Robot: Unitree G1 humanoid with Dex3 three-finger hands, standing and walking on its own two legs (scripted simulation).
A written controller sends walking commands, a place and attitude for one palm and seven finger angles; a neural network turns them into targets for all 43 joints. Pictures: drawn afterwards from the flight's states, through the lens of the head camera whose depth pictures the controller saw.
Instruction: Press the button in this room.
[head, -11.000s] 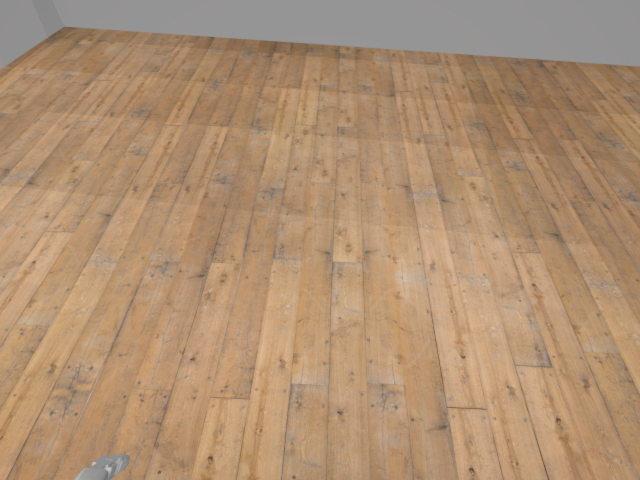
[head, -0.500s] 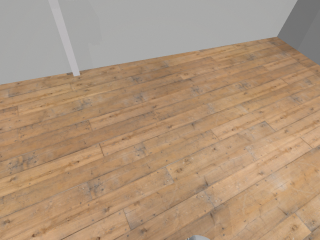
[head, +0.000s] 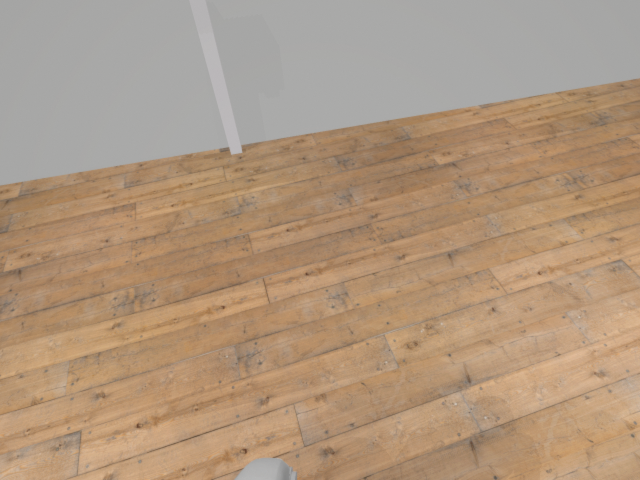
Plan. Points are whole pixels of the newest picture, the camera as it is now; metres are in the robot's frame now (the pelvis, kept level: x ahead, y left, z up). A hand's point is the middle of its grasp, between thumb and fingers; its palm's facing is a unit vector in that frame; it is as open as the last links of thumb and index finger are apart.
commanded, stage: turn or walk to find it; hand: left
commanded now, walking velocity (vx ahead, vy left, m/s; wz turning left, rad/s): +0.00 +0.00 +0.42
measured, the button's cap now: out of the picture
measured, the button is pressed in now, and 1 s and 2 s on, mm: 0 0 0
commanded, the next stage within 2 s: none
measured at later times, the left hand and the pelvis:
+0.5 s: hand out of the picture -0.01 +0.29 -0.17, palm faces +0.25 -0.94 -0.25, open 7.4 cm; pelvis -0.03 +0.06 +0.00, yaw +11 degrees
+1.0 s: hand out of the picture -0.06 +0.20 -0.15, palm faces +0.42 -0.87 -0.26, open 7.4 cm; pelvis -0.05 +0.00 +0.00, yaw +25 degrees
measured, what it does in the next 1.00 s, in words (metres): steps on the spot, turning left: left foot, then right foot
